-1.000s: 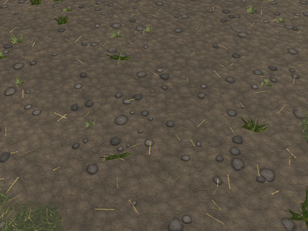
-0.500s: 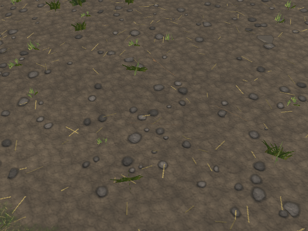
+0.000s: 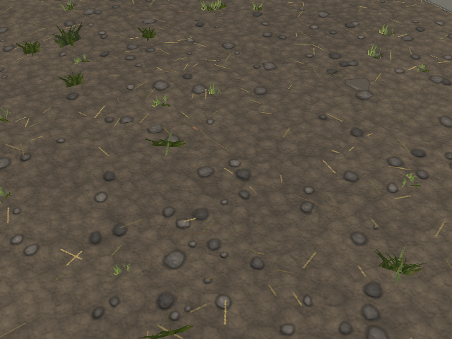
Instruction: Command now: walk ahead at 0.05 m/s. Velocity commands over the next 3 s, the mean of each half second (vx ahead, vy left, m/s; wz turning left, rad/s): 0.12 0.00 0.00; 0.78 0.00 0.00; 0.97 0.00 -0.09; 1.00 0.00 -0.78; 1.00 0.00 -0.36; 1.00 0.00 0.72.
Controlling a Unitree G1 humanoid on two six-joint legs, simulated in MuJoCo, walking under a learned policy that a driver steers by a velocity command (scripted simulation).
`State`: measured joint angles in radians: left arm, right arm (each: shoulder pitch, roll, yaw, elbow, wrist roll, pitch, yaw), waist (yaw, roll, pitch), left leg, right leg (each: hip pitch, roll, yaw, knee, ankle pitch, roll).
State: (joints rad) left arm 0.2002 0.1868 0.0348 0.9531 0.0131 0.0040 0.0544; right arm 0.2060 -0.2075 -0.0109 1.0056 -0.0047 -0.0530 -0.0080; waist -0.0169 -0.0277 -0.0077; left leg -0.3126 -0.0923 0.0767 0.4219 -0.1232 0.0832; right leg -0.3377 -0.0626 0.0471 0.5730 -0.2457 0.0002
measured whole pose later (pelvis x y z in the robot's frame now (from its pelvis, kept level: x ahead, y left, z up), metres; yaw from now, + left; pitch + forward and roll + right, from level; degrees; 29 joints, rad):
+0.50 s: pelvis +0.07 -0.02 +0.00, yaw +0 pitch +1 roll +0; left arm 0.31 0.17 0.05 1.06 -0.03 -0.07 0.02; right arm 0.30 -0.22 -0.04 1.05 0.03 -0.07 -0.02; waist -0.01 0.01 -0.03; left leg -0.25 -0.03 0.04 0.51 -0.32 0.08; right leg -0.30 -0.01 -0.02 0.69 -0.42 -0.09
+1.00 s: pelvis +0.30 -0.09 +0.01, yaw +0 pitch +3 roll -1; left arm 0.55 0.17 0.04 1.03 0.02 -0.12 -0.01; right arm 0.02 -0.24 -0.05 0.83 -0.04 -0.04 0.07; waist 0.07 0.03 -0.03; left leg -0.77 0.11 0.05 0.87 0.00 0.05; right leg 0.11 0.05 -0.07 0.13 -0.28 -0.04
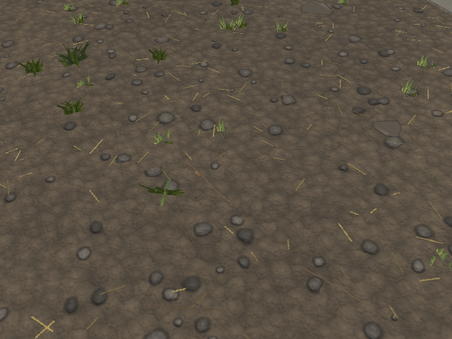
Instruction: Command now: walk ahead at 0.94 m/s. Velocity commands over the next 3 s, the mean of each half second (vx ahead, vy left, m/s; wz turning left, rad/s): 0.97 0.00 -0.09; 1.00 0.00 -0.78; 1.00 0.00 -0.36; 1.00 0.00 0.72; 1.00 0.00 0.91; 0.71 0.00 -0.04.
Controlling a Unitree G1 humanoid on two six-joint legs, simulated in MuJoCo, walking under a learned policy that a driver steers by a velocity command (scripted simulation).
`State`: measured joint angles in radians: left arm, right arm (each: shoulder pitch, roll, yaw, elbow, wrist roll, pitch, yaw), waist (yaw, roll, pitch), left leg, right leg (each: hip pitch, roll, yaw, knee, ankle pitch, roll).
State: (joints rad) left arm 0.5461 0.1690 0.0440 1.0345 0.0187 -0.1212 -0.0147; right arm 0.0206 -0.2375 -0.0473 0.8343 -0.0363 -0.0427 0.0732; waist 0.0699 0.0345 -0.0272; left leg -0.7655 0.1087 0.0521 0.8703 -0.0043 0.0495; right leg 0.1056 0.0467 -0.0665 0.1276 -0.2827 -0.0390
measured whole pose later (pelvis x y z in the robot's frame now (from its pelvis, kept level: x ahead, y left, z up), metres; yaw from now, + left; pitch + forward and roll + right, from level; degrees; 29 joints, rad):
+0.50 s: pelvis +0.44 +0.05 -0.01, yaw -3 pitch +0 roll +2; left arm 0.05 0.24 0.02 0.80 0.02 -0.07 -0.07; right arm 0.51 -0.22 -0.04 1.03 -0.01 -0.13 0.02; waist -0.06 -0.03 0.02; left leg 0.15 -0.11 0.15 0.14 -0.31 0.08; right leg -0.80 -0.10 -0.03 0.83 0.11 -0.10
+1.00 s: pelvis +0.92 -0.03 -0.01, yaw -27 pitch +3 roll +1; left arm 0.48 0.30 0.08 0.90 -0.01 -0.08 -0.02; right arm -0.06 -0.25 0.03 0.61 -0.04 -0.07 0.02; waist 0.14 0.00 0.03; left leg -0.71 0.10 -0.07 0.62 0.04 -0.03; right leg 0.09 0.16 0.24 0.27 -0.35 -0.18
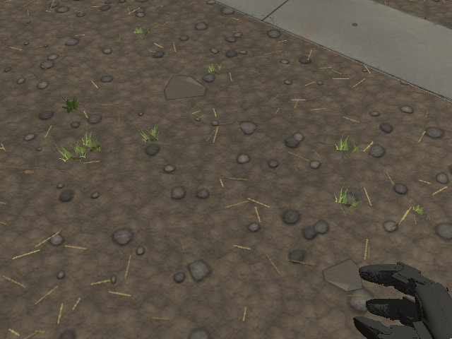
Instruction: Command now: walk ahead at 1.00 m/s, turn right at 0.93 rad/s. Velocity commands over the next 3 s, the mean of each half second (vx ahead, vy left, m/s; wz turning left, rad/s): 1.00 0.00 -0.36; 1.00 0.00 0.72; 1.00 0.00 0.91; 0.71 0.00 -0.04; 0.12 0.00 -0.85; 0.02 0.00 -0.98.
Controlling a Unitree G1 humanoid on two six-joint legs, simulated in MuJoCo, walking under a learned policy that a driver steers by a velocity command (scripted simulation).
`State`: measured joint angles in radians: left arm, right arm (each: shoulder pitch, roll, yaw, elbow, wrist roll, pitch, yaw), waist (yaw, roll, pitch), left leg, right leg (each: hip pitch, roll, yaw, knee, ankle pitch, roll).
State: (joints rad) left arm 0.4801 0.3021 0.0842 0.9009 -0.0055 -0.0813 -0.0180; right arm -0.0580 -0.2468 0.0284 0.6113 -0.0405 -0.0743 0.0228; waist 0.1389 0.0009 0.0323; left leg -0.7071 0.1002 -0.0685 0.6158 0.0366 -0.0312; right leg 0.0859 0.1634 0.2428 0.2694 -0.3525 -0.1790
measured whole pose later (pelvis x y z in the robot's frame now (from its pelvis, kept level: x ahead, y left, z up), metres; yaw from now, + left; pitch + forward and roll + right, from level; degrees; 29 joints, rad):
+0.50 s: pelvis +0.46 -0.01 -0.02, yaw -10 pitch +3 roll +2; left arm -0.11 0.26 -0.03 0.60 0.06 -0.08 -0.06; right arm 0.61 -0.26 -0.03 0.97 -0.01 -0.10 0.02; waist -0.13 -0.02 0.01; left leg 0.18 0.02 0.04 0.27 -0.44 -0.02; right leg -0.58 -0.01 -0.02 0.57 -0.11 -0.11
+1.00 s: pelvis +0.92 -0.01 -0.04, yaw +14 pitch +0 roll -1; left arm 0.37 0.26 0.03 0.85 0.04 -0.06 0.01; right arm 0.14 -0.32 -0.06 0.72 -0.01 -0.01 0.05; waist -0.01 0.02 0.05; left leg -0.55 -0.11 0.13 0.77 -0.26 0.20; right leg -0.02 -0.06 -0.14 1.18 -0.37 0.03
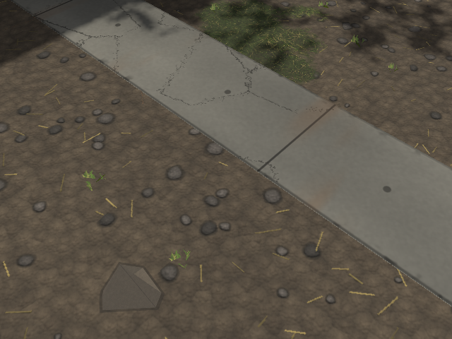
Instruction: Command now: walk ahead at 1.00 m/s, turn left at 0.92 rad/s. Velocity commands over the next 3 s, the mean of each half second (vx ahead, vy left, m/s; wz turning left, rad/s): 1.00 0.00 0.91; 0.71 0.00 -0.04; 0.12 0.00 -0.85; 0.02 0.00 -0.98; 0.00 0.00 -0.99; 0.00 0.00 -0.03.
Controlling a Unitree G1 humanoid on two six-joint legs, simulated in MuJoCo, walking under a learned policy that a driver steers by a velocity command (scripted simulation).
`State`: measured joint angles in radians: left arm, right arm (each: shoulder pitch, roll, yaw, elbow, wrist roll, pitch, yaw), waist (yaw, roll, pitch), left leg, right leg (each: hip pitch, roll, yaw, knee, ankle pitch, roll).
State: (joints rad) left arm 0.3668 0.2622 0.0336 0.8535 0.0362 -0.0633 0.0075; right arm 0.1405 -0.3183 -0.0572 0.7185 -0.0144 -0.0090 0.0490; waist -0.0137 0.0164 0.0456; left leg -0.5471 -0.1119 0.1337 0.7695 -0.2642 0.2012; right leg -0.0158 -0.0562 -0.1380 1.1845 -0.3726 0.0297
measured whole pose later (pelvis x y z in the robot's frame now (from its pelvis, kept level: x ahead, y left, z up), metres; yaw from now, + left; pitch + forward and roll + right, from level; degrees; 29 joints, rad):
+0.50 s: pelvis +0.45 -0.01 +0.04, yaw +26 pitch +2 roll -2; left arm 0.19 0.31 0.03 0.68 0.06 -0.07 0.01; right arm 0.28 -0.38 -0.07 0.76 -0.03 -0.04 0.03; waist -0.02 0.04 0.03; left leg -0.34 -0.09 -0.09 1.26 -0.33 0.11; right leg -0.38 -0.01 -0.02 0.56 -0.21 0.02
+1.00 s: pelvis +0.79 +0.19 +0.05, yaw +23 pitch +2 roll +0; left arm 0.29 0.30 0.06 0.79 -0.04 -0.03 0.03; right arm 0.14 -0.25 -0.02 0.73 -0.02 -0.07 0.01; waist 0.02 -0.03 0.06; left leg -0.32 0.00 0.15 0.47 -0.19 0.06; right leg -0.60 -0.08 0.03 1.24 -0.40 0.08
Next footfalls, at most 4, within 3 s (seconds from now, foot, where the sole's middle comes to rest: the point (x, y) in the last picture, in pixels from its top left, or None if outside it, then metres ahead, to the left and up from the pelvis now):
0.38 right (269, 296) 0.59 -0.10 -0.73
0.82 left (141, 230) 0.82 0.30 -0.73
1.26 right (187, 172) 1.07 0.16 -0.73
1.68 left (131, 165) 1.11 0.37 -0.73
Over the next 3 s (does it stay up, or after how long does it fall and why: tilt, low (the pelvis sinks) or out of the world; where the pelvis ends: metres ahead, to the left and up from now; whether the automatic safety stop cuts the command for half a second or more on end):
stays up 1.00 0.23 0.05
